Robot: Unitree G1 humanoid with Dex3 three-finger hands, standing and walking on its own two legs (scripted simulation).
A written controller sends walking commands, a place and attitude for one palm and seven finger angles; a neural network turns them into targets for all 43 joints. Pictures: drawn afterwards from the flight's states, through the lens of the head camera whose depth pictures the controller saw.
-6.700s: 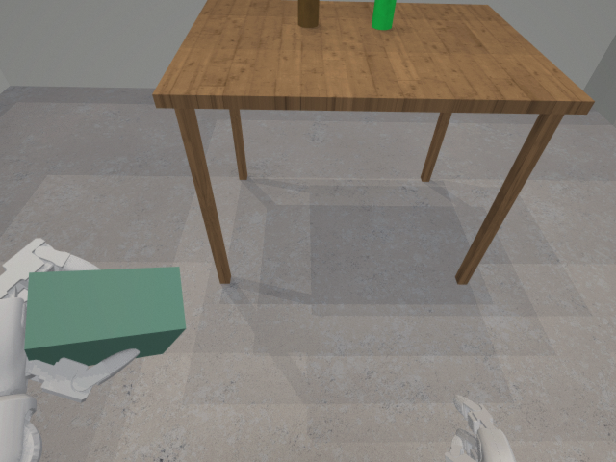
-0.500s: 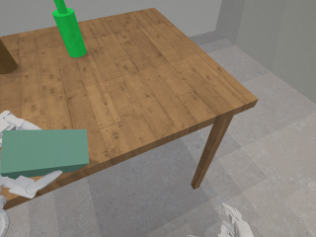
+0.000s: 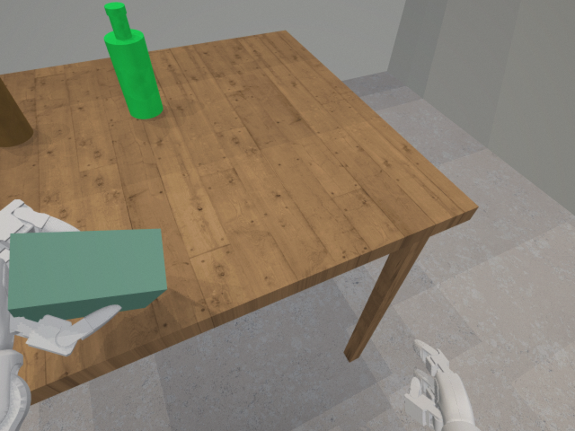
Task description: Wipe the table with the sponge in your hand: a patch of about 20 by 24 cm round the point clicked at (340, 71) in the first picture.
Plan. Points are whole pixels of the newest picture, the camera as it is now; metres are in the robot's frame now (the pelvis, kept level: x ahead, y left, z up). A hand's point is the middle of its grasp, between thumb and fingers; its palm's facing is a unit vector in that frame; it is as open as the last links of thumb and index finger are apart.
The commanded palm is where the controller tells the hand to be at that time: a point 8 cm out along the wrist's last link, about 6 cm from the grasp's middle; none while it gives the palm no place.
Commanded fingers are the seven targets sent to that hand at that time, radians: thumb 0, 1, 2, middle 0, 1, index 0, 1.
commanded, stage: come to a stop and stand still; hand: left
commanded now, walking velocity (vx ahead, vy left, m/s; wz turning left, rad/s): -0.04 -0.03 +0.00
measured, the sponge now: (112, 275) +0.23 +0.22 +0.15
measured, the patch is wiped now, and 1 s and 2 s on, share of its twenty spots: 0.00 0.00 0.00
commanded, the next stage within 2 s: look again from close up in 0.88 s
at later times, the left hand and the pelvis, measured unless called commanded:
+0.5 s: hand (59, 282) +0.22 +0.27 +0.14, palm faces +0.32 -0.86 -0.39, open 10.3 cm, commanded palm +0.16 +0.31 +0.18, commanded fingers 0.00 0.10 1.30 -1.20 -1.60 -1.20 -1.60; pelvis +0.00 +0.03 +0.00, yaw -1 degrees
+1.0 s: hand (33, 259) +0.24 +0.30 +0.16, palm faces +0.41 -0.85 -0.34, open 10.3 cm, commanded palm +0.18 +0.32 +0.18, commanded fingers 0.00 0.10 1.30 -1.20 -1.60 -1.20 -1.60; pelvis +0.02 +0.04 +0.00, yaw +0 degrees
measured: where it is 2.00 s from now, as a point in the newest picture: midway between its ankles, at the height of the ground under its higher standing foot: outside the picture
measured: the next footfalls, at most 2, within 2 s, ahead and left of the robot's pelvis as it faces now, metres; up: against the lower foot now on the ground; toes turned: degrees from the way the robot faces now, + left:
none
